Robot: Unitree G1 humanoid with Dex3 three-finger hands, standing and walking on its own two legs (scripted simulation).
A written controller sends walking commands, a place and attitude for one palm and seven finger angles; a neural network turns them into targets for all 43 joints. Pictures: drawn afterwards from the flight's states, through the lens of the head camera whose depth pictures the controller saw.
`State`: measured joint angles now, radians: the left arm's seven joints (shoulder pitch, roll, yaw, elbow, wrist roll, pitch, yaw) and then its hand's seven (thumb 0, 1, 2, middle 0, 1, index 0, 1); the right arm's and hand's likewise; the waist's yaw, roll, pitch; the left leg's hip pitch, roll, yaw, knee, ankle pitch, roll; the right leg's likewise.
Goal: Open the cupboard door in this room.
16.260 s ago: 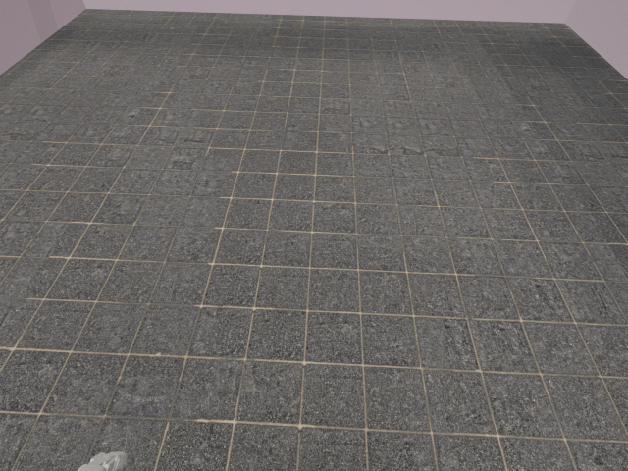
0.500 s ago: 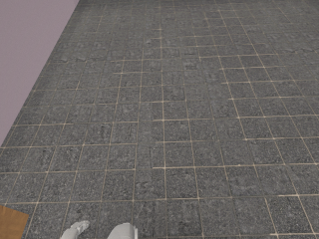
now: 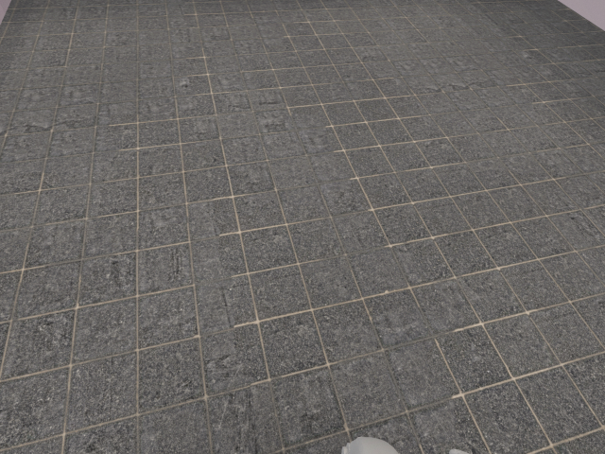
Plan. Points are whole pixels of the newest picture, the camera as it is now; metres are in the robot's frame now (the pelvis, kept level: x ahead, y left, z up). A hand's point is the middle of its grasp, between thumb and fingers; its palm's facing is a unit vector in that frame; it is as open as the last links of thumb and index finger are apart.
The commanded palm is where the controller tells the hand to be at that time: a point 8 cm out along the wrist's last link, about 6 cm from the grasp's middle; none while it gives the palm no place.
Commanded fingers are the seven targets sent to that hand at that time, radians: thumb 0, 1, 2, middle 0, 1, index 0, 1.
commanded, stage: walk to a spot facing it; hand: left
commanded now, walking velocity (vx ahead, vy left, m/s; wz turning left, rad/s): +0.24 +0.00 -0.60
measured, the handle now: out of the picture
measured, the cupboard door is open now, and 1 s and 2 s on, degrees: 0 0 0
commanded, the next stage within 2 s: turn to face it in 0.40 s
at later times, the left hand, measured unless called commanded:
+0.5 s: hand (244, 449) +0.15 +0.09 -0.16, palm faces -0.24 -0.95 -0.21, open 7.4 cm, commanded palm none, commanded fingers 0.00 0.90 0.90 -0.20 -0.30 -0.20 -0.30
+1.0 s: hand (250, 336) +0.32 +0.11 -0.17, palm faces -0.05 -0.98 -0.20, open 7.4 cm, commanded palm none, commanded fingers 0.00 0.90 0.90 -0.20 -0.30 -0.20 -0.30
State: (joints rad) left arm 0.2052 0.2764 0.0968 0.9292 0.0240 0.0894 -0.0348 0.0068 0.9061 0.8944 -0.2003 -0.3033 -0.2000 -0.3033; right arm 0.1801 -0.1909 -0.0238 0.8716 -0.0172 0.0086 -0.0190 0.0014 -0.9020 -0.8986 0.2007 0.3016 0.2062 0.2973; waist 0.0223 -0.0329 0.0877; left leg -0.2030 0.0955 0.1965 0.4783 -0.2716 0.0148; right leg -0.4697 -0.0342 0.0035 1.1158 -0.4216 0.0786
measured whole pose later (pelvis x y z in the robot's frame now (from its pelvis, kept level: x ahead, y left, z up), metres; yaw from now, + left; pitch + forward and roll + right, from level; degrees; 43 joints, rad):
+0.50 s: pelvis +0.08 -0.08 +0.00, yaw -14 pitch +0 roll +1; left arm 0.29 0.16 0.02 1.03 0.02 -0.04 -0.01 0.00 0.90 0.89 -0.20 -0.30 -0.20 -0.30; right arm 0.20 -0.25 -0.05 0.96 -0.02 0.02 0.02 0.01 -0.91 -0.90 0.19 0.30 0.20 0.30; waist -0.02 0.03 0.05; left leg -0.59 0.13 0.08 0.96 -0.23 -0.08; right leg -0.03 0.02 -0.03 0.35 -0.32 -0.04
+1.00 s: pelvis +0.20 -0.07 -0.01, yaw -3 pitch +1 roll -2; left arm 0.12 0.20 0.06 0.95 0.02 0.03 0.02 0.00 0.91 0.89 -0.20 -0.30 -0.20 -0.30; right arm 0.23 -0.18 -0.05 0.99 -0.02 0.02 0.00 0.00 -0.91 -0.90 0.20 0.30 0.21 0.30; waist -0.03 -0.01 0.06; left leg -0.35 -0.07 0.00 0.46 -0.13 0.09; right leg -0.49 -0.08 0.01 1.01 -0.38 0.07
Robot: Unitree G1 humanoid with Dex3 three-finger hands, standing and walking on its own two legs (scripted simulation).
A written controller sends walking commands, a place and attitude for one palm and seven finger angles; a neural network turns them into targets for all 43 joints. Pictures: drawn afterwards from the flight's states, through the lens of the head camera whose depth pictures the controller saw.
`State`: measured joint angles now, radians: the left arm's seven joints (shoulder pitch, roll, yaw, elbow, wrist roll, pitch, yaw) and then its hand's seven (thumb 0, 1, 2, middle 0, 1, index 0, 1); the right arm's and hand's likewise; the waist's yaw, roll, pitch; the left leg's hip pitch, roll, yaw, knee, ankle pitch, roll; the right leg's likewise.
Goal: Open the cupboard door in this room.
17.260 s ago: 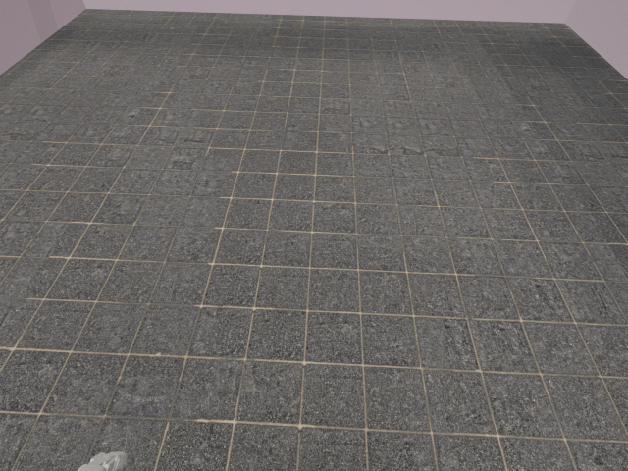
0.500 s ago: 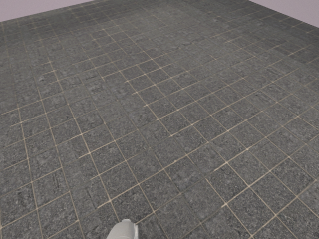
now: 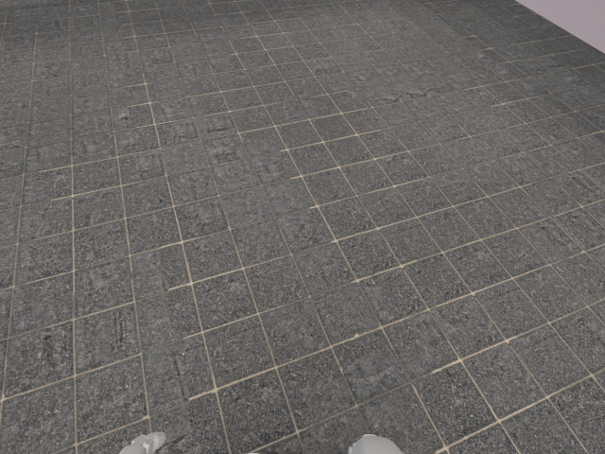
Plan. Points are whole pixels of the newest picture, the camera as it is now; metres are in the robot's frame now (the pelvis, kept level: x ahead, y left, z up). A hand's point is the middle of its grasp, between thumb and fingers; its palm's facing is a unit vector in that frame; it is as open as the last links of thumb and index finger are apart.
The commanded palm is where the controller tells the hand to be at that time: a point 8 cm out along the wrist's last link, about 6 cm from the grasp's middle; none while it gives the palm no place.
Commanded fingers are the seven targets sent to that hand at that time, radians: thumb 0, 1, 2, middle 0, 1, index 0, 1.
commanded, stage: turn to face it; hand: left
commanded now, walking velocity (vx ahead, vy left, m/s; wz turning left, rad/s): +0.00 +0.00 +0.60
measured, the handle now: out of the picture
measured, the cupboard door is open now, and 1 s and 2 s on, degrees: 0 0 0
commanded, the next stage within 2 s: none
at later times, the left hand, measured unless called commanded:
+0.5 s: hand out of the picture +0.01 +0.14 -0.15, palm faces +0.31 -0.91 -0.28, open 7.4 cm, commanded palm none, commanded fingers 0.00 0.90 0.90 -0.20 -0.30 -0.20 -0.30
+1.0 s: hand out of the picture -0.04 +0.22 -0.16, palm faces +0.60 -0.76 -0.26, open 7.4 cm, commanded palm none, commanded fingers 0.00 0.90 0.90 -0.20 -0.30 -0.20 -0.30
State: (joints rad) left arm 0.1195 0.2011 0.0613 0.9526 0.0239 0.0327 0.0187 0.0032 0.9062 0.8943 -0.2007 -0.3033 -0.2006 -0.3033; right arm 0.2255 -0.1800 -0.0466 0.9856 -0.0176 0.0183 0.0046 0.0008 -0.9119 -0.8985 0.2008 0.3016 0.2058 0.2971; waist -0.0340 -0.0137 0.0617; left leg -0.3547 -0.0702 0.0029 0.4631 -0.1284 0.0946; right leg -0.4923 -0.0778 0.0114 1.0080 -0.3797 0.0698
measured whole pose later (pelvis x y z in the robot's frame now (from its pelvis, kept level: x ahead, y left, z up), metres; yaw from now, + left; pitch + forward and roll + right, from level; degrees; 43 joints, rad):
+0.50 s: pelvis +0.01 -0.07 +0.00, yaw +20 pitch +0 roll +2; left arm 0.21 0.19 0.03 0.90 0.03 0.01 0.02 0.01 0.90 0.89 -0.20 -0.30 -0.20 -0.30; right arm 0.18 -0.28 -0.09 0.94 -0.02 0.09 0.02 0.00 -0.91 -0.90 0.19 0.30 0.20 0.30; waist -0.03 0.01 0.09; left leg -0.51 0.03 0.00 1.09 -0.40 -0.08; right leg -0.17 -0.10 -0.17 0.50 -0.33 -0.01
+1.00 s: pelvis +0.00 -0.02 +0.00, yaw +37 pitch +0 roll -1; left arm 0.13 0.27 0.06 0.88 0.02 0.06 0.01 0.01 0.91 0.89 -0.20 -0.30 -0.20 -0.30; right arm 0.15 -0.23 -0.04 0.90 -0.02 0.03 0.01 0.00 -0.90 -0.90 0.20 0.30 0.21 0.30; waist -0.01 -0.02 0.09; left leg -0.23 -0.04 -0.07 0.49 -0.27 0.03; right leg -0.47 -0.08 -0.01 0.97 -0.42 0.10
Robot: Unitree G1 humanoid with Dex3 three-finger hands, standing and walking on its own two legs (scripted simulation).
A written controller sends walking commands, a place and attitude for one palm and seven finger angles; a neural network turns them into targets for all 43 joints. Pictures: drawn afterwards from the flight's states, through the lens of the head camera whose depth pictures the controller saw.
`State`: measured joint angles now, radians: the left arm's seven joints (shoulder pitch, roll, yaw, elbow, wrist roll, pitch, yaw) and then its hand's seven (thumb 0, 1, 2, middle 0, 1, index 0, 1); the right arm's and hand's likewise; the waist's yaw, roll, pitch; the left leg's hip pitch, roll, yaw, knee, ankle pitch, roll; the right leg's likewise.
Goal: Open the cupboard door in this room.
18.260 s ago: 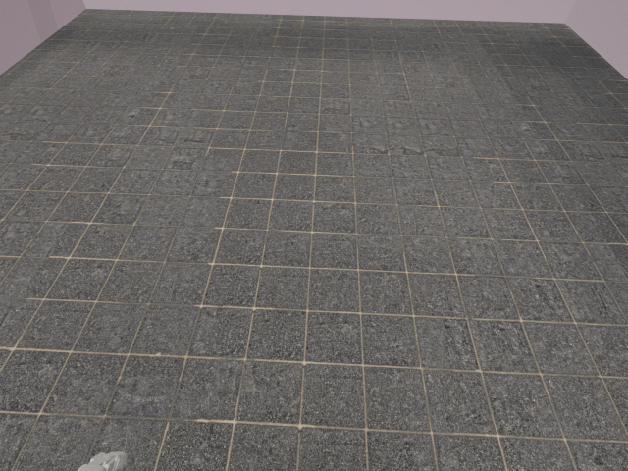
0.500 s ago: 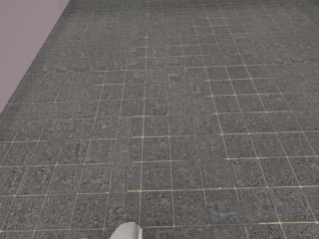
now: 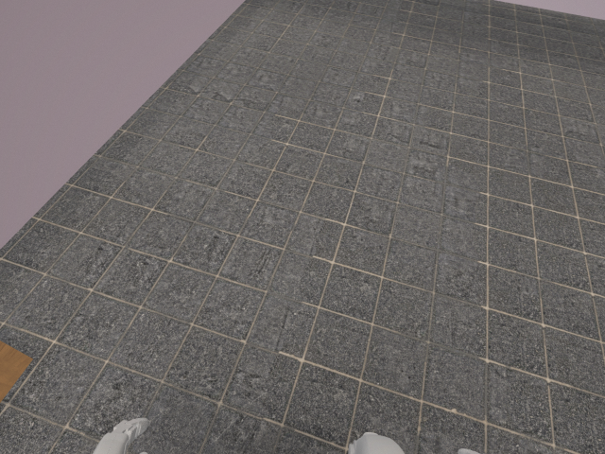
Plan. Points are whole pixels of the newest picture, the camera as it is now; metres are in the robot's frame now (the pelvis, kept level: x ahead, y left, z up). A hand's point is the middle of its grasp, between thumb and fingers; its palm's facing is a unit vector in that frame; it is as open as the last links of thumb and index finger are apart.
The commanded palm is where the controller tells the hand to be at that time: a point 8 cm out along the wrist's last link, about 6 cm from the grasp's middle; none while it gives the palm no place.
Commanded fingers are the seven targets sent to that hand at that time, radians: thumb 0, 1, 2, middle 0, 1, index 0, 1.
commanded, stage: turn to face it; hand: left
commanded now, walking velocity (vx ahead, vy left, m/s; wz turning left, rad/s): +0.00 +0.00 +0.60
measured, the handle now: out of the picture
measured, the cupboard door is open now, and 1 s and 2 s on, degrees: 0 0 0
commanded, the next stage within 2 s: none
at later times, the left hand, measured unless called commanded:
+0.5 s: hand out of the picture -0.01 +0.19 -0.17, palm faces +0.32 -0.92 -0.25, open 7.4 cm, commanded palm none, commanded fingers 0.00 0.90 0.90 -0.20 -0.30 -0.20 -0.30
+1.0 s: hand out of the picture -0.05 +0.23 -0.16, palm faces +0.57 -0.79 -0.24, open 7.4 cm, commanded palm none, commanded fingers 0.00 0.90 0.90 -0.20 -0.30 -0.20 -0.30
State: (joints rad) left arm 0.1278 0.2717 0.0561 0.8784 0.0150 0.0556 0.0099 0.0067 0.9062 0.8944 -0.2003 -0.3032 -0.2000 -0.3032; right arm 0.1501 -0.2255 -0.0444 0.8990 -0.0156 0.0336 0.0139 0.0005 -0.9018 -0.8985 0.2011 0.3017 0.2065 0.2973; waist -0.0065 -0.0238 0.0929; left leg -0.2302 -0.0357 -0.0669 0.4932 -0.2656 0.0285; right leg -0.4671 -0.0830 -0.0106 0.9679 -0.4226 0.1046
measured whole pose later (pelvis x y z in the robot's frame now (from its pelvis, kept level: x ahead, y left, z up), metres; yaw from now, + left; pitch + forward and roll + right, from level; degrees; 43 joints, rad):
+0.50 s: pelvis -0.01 -0.02 -0.01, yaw +20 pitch -1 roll +1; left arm 0.21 0.22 0.03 0.89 0.03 0.02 0.02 0.00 0.90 0.89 -0.21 -0.30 -0.21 -0.30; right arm 0.17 -0.26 -0.07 0.95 -0.01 0.08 0.03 0.00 -0.91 -0.90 0.20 0.30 0.20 0.30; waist -0.01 -0.02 0.11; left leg -0.36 0.04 0.06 0.82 -0.45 -0.07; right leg -0.23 -0.17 -0.26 0.56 -0.30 0.03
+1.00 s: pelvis -0.04 -0.01 +0.00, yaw +36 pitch +0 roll -2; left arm 0.11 0.25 0.05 0.89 0.01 0.06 0.02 0.01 0.91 0.89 -0.20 -0.30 -0.20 -0.30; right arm 0.21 -0.21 -0.05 0.92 -0.02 0.04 0.01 0.00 -0.90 -0.90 0.20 0.30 0.21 0.30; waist -0.04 -0.01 0.07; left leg -0.28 -0.08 -0.13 0.46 -0.17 0.05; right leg -0.41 -0.05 0.01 0.89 -0.44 0.09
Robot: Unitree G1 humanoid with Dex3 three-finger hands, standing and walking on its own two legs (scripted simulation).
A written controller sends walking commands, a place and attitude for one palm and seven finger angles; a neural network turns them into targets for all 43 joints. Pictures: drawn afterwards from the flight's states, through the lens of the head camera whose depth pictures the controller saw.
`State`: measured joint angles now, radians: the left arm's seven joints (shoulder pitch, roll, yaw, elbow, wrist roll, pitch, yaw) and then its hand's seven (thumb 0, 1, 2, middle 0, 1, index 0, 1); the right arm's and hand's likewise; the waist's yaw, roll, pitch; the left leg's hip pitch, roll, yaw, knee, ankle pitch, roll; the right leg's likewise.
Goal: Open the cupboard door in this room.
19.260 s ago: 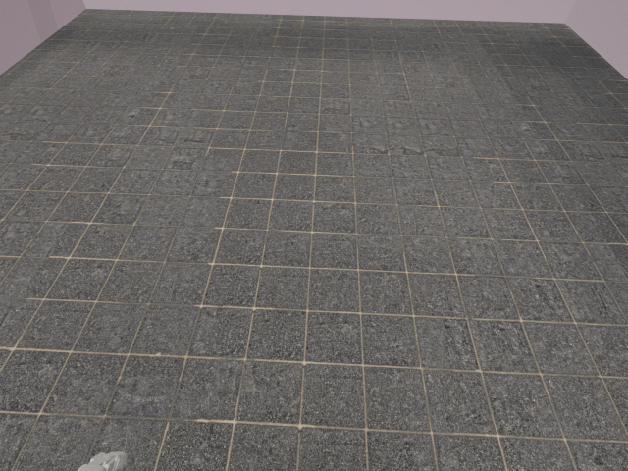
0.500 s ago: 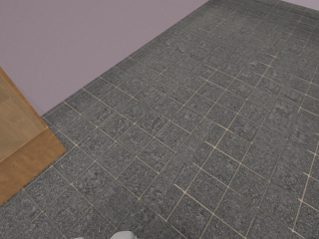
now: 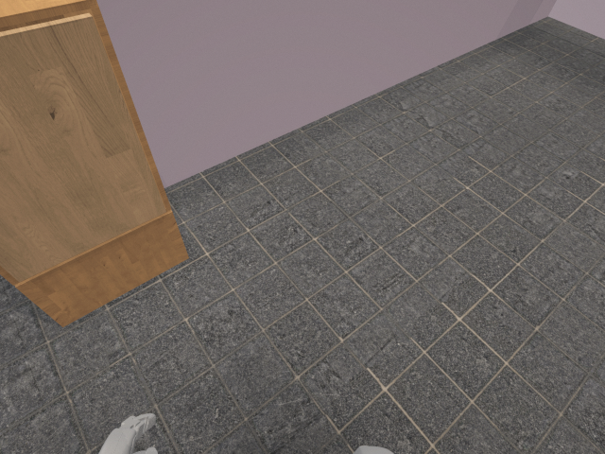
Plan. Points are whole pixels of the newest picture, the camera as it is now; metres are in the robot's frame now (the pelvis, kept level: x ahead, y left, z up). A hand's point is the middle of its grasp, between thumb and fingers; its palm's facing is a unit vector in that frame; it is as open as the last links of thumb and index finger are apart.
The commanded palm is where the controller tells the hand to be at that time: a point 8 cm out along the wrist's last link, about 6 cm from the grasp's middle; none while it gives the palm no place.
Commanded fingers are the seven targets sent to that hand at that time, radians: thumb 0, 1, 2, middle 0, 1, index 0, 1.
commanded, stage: turn to face it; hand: left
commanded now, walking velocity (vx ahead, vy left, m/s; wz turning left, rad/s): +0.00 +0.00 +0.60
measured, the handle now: out of the picture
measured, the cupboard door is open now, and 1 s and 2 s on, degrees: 0 0 0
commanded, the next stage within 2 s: take the last steps up to it in 1.02 s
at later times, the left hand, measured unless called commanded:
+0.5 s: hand out of the picture -0.05 +0.18 -0.17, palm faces +0.33 -0.91 -0.25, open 7.4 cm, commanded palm none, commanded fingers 0.00 0.90 0.90 -0.20 -0.30 -0.20 -0.30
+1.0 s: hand out of the picture -0.07 +0.21 -0.16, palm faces +0.52 -0.81 -0.26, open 7.4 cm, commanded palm none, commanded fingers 0.00 0.90 0.90 -0.20 -0.30 -0.20 -0.30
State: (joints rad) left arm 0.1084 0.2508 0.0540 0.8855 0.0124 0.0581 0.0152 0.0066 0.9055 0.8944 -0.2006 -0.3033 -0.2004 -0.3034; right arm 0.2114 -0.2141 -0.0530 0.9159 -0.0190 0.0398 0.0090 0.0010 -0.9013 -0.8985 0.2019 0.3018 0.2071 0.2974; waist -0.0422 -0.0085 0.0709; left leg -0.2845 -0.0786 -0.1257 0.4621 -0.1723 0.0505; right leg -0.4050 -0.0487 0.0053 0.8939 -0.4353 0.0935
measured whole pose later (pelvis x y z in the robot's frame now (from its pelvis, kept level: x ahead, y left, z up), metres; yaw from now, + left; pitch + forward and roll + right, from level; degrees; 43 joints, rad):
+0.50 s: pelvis -0.03 -0.02 -0.01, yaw +20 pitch +0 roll +1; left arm 0.23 0.21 0.03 0.90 0.03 0.02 0.01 0.01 0.90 0.89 -0.21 -0.30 -0.21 -0.30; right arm 0.18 -0.27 -0.08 0.96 -0.01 0.09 0.03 0.00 -0.91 -0.90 0.19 0.30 0.20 0.30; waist -0.01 -0.02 0.10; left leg -0.35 0.03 0.03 0.82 -0.45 -0.07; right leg -0.22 -0.17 -0.23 0.55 -0.31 0.03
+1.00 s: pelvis -0.05 -0.01 +0.00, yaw +32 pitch -1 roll +0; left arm 0.16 0.22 0.03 0.93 0.01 0.04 0.01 0.01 0.91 0.89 -0.20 -0.30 -0.20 -0.30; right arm 0.19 -0.19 -0.04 0.96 -0.02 0.04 0.00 0.00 -0.90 -0.90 0.20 0.30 0.21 0.30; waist -0.02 0.01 0.06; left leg -0.23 -0.05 -0.07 0.48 -0.23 0.02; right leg -0.31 -0.05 -0.04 0.71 -0.40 0.07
